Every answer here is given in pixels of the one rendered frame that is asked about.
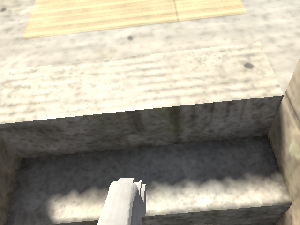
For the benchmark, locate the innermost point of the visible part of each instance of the left robot thigh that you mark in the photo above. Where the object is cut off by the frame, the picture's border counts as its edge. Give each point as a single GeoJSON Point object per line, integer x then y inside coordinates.
{"type": "Point", "coordinates": [125, 203]}

